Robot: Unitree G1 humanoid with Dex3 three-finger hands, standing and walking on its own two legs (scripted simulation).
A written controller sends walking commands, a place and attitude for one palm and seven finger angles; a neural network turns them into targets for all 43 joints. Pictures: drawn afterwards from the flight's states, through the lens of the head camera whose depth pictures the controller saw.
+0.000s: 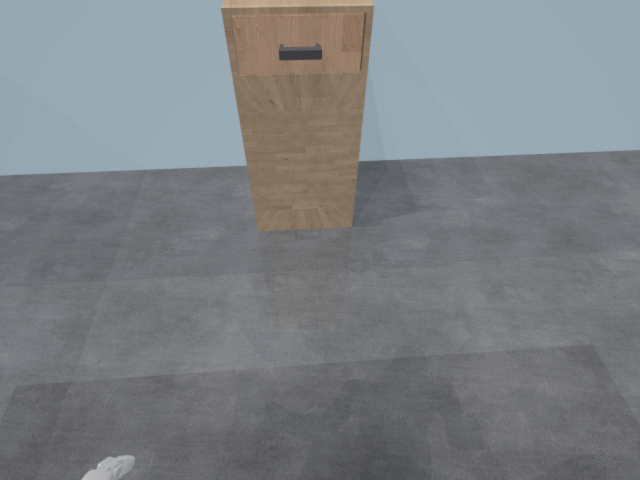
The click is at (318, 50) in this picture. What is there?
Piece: drawer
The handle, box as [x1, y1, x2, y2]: [279, 43, 321, 59]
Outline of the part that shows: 321,47 318,43 315,46 311,47 283,47 282,44 280,44 279,59 321,59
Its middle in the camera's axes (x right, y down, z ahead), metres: -0.06 -0.54 +1.11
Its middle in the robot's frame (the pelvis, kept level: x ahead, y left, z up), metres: +1.19 +0.12 +0.02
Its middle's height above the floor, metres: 0.78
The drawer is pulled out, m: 0.00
